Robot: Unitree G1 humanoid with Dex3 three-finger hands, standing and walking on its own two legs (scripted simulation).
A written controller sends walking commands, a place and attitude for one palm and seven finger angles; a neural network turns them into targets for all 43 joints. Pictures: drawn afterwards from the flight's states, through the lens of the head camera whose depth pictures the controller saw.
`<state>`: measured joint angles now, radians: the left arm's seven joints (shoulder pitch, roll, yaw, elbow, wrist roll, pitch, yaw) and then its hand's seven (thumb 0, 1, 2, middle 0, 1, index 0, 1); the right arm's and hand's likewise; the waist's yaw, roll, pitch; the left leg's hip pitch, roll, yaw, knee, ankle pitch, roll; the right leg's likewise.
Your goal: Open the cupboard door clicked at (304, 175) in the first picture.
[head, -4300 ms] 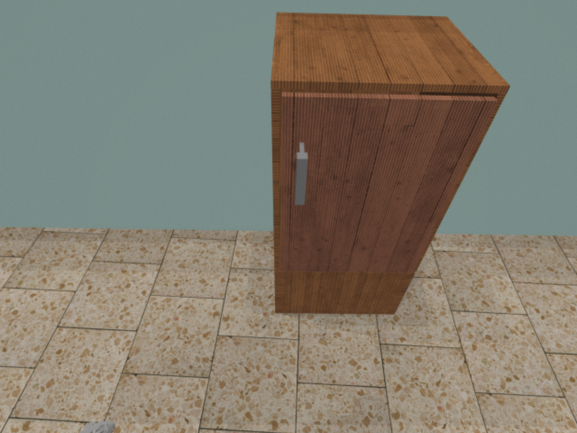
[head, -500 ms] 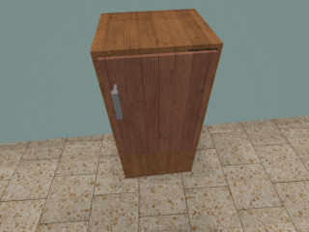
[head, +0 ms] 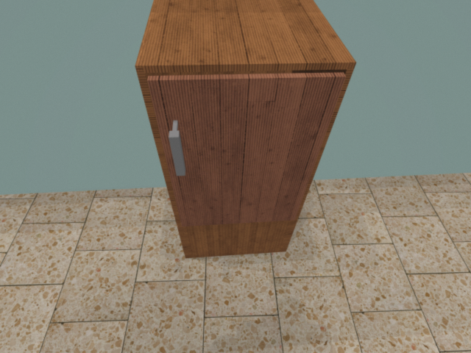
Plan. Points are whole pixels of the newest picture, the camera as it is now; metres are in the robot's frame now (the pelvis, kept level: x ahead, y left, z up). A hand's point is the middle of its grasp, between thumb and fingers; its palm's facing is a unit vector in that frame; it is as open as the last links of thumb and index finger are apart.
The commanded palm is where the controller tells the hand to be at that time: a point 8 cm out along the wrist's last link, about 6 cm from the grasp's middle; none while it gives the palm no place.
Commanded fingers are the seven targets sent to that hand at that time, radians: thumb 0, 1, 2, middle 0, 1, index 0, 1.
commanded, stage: look again from close up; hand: left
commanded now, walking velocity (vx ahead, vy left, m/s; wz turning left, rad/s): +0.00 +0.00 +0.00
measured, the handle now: (178, 148) +0.56 +0.17 -0.02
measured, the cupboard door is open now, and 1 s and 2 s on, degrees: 0 0 0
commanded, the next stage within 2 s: raise the hand with hooked fingers in 0.14 s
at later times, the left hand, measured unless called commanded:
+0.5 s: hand (136, 288) +0.22 +0.18 +0.00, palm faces +0.17 -0.99 -0.02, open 7.8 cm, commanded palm +0.13 +0.24 -0.06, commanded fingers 0.00 0.57 0.76 -0.22 -0.51 -0.22 -0.51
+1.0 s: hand (118, 302) +0.21 +0.21 -0.04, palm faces +0.10 -0.99 -0.04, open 10.6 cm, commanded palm +0.17 +0.27 -0.04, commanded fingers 0.00 -0.01 0.51 -0.27 -0.88 -0.27 -0.88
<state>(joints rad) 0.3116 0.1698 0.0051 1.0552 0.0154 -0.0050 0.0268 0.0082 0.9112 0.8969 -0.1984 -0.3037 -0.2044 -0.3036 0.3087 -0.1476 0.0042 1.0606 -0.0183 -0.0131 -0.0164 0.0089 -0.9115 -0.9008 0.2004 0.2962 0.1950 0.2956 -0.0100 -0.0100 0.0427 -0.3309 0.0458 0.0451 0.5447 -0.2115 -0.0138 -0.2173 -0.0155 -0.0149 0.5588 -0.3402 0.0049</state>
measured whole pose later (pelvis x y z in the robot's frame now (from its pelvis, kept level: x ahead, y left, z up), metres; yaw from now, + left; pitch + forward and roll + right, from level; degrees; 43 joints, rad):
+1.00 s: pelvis -0.03 -0.01 -0.09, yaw +1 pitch +14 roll -2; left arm 0.29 0.26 0.27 0.11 -0.32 -0.34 -0.28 0.01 0.22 0.60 -0.25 -0.75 -0.26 -0.75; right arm 0.26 -0.19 0.01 0.62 0.02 -0.19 -0.09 0.02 -0.91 -0.90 0.21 0.30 0.20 0.30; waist -0.01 0.04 -0.15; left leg -1.00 0.08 -0.04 1.17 -0.42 -0.04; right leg -0.85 0.01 -0.08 1.18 -0.58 -0.02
